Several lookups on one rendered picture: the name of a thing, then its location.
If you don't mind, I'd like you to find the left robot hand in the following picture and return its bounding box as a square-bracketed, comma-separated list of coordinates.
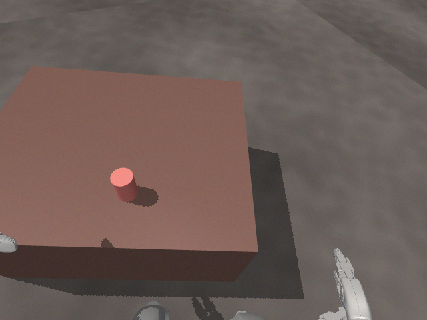
[0, 232, 18, 253]

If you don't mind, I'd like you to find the right robot hand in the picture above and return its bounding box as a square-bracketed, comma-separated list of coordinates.
[318, 248, 372, 320]

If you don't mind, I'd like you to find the can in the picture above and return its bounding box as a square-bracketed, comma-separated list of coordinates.
[110, 168, 138, 202]

